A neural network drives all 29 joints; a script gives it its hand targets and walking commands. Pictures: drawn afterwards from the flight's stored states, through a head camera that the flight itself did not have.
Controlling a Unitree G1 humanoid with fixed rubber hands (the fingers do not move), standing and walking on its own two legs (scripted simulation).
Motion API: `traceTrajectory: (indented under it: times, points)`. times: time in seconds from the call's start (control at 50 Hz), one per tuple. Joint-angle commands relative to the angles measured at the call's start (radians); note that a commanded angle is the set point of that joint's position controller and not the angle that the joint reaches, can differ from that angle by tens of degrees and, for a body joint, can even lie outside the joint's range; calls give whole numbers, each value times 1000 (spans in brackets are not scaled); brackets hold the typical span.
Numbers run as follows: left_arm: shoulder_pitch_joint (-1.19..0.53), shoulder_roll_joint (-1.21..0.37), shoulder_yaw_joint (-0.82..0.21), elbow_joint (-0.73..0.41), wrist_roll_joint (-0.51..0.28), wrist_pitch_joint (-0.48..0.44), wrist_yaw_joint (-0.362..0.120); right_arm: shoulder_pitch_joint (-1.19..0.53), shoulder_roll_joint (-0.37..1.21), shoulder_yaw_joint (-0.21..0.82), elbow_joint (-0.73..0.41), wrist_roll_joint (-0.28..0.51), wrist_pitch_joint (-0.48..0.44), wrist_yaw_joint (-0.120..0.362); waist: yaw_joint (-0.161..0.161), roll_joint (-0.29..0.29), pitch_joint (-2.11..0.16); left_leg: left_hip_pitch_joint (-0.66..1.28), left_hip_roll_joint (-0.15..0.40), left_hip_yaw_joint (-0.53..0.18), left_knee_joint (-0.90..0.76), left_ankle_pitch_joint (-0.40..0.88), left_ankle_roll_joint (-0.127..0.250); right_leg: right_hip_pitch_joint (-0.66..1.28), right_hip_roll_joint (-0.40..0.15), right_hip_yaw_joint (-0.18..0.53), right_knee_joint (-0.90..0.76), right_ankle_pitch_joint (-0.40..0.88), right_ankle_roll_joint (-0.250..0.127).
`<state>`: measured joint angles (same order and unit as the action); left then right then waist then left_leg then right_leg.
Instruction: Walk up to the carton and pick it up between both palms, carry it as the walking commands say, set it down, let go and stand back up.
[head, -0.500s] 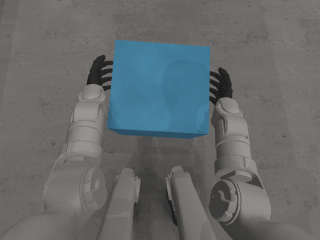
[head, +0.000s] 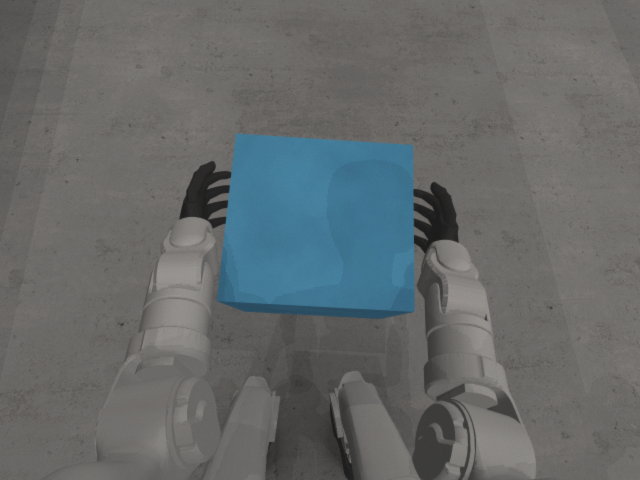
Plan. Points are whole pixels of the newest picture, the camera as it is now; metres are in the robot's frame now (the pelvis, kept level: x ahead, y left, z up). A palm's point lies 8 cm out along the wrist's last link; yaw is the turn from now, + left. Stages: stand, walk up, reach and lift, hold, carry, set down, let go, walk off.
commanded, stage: reach and lift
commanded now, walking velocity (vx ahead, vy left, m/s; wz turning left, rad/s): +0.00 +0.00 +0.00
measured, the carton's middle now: (317, 239) +0.43 -0.02 -0.12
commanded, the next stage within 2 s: none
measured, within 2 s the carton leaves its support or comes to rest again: neither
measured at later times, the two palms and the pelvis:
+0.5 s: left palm (181, 214) +0.40 +0.13 +0.03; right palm (467, 240) +0.37 -0.18 +0.03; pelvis +0.02 +0.00 +0.07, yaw +0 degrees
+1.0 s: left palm (162, 207) +0.38 +0.13 +0.10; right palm (509, 232) +0.35 -0.18 +0.10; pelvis +0.04 +0.00 +0.11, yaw +0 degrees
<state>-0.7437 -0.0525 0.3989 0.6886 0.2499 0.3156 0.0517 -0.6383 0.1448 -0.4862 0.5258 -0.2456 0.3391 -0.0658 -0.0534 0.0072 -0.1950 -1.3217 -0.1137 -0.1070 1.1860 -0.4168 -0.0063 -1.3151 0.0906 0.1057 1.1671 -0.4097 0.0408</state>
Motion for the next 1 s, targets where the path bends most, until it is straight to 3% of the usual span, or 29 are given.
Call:
traceTrajectory:
  times: [0.0,0.64,0.98]
  points:
    - [-483,-1036,-515,67,-136,-7,-304,-602,945,604,54,153,-11,308,-8,38,-709,465,-27,82,-181,257,2,434,47,-119,-139,275,-18]
    - [-211,-1014,-561,-50,-88,24,-344,-309,961,665,-33,98,23,322,-6,11,-483,827,5,47,-541,399,16,875,10,-65,-506,455,-24]
    - [-134,-997,-590,-119,-106,93,-332,-231,930,653,-56,119,97,322,-9,9,-306,1042,22,31,-713,383,12,1070,-2,-56,-677,442,-29]
